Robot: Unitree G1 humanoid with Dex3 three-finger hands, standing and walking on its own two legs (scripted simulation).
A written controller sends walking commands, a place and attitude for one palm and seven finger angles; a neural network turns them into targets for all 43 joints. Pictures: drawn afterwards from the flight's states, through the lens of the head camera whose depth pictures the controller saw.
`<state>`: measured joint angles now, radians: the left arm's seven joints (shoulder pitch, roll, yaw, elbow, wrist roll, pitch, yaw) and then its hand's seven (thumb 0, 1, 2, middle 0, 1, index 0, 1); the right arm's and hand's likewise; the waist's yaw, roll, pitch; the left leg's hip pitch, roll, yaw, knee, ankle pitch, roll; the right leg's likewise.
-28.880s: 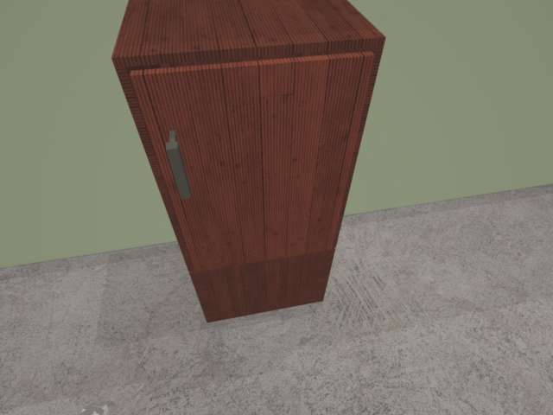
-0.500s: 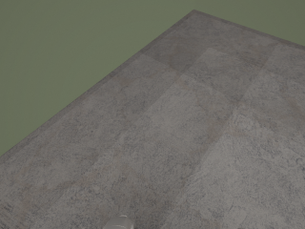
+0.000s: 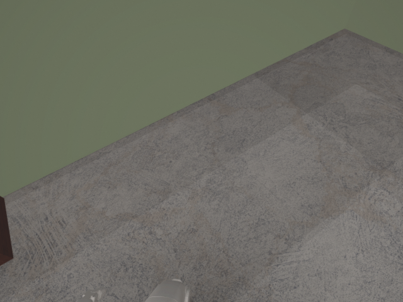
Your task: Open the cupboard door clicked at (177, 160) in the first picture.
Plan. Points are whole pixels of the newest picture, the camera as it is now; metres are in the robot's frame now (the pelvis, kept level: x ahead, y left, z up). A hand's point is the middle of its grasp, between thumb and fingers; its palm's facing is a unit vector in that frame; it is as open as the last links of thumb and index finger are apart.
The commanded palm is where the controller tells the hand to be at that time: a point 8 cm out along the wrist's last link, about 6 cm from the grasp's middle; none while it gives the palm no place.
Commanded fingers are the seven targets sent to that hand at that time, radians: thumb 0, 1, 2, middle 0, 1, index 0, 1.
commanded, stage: turn to face it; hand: left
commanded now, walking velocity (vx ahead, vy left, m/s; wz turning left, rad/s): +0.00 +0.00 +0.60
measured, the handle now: out of the picture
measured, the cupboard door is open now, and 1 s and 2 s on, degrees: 43 43 43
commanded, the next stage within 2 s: none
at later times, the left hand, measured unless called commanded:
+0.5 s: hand out of the picture +0.02 +0.24 -0.16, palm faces +0.34 -0.90 -0.25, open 7.4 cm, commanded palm none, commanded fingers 0.00 0.90 0.90 -0.20 -0.30 -0.20 -0.30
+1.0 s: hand out of the picture -0.06 +0.17 -0.18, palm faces +0.63 -0.75 -0.22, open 7.4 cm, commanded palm none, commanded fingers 0.00 0.90 0.90 -0.20 -0.30 -0.20 -0.30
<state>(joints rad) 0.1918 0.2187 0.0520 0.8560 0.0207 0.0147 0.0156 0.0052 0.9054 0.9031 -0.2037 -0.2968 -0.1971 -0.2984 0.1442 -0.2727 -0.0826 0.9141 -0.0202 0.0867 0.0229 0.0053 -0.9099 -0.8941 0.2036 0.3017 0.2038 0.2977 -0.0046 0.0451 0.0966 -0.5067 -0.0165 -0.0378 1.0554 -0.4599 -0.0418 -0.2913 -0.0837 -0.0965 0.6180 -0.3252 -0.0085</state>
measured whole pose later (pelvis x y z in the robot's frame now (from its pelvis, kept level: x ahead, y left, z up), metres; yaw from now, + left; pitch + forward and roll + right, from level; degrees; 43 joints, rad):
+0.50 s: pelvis +0.00 +0.00 +0.00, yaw +18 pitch +1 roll +0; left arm 0.16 0.26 0.08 0.89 0.01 0.06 0.00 0.01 0.91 0.90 -0.20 -0.30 -0.20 -0.30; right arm 0.16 -0.22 -0.04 0.90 -0.03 0.04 0.00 0.00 -0.91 -0.89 0.20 0.30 0.21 0.30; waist 0.00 -0.02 0.09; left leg -0.30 0.01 -0.03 0.53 -0.25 0.00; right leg -0.46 -0.08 -0.02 0.98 -0.43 0.07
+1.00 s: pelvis +0.02 -0.02 -0.01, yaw +38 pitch +1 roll +1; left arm 0.25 0.22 0.05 0.89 0.01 0.02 0.01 0.01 0.90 0.90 -0.21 -0.30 -0.20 -0.30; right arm 0.11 -0.25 -0.06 0.90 -0.02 0.05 0.04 0.01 -0.91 -0.89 0.20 0.30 0.20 0.30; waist 0.00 -0.05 0.10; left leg -0.31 0.01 0.08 0.60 -0.27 -0.01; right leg -0.27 -0.18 -0.24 0.72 -0.42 0.05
